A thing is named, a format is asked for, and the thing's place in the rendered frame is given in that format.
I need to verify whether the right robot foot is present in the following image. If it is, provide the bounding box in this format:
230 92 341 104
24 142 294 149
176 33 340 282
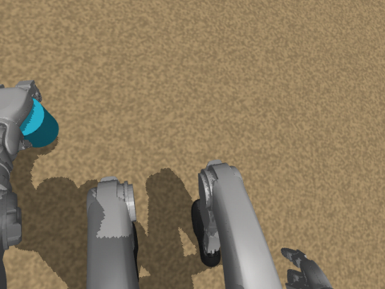
191 199 221 267

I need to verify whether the left robot hand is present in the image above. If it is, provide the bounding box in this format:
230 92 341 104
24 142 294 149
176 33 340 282
0 80 42 151

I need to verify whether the mug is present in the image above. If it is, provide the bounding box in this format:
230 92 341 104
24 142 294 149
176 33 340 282
20 98 59 148

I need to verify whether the right robot hand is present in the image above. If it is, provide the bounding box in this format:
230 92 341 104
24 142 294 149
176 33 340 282
281 248 333 289

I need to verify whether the left robot arm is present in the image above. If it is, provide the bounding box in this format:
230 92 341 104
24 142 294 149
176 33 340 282
0 118 22 289

